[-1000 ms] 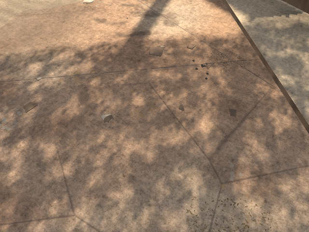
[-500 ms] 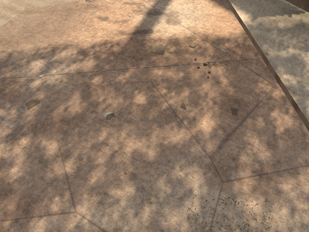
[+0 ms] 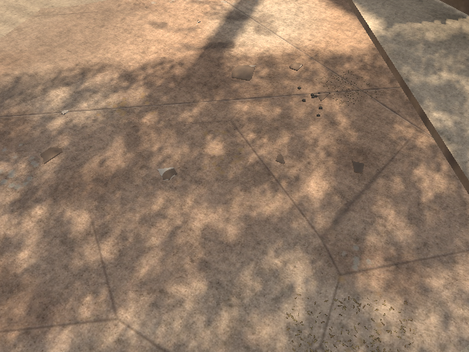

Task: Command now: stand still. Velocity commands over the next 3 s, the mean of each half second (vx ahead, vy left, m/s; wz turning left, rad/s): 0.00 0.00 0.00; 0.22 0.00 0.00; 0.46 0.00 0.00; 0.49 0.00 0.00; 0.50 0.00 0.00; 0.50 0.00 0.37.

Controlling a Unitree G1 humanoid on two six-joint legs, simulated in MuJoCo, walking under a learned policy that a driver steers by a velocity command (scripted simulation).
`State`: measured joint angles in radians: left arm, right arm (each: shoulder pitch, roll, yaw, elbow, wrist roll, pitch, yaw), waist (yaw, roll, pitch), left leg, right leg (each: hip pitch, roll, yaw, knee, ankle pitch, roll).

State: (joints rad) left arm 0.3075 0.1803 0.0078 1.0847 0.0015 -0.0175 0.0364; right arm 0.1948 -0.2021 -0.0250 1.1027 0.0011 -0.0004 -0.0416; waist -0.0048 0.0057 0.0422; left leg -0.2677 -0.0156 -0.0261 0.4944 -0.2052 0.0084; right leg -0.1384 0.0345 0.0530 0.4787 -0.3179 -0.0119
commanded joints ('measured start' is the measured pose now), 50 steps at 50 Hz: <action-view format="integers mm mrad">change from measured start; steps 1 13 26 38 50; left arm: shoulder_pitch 76 102 122 243 -19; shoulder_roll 89 77 67 159 130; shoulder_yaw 14 15 16 54 58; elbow -13 -12 -13 -20 -168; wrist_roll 0 -1 -2 -33 -35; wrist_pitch -5 -6 -7 -59 -114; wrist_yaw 3 5 7 0 -37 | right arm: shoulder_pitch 29 44 57 -18 230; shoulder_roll -98 -90 -82 -38 -83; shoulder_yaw -14 -12 -12 -11 -15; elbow -24 -24 -27 -84 -59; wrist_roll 0 1 2 30 3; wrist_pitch -6 -7 -7 -91 -123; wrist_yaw -3 -4 -4 25 64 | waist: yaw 0 0 0 59 -27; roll -6 -6 -7 -165 27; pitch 12 17 21 129 60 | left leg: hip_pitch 98 92 87 -242 347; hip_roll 37 36 35 -21 279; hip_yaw -35 -36 -36 49 -297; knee -65 -64 -62 183 -319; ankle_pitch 90 86 83 -234 118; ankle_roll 31 34 37 59 193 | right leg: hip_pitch -136 -139 -142 -55 -681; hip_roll -35 -34 -35 -245 -141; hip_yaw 22 17 14 356 19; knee -105 -100 -96 -267 718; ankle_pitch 115 112 110 -461 65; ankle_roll -16 -14 -12 -211 -81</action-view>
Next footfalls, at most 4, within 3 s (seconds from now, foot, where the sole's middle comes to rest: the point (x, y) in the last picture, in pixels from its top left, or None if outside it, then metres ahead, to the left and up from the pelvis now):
1.34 right None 0.48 -0.11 -0.77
1.92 left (202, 265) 0.78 0.13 -0.77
2.48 right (272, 189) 1.09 -0.11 -0.77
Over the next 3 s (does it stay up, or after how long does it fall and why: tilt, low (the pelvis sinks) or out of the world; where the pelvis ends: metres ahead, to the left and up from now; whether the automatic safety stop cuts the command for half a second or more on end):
stays up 1.20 0.02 -0.01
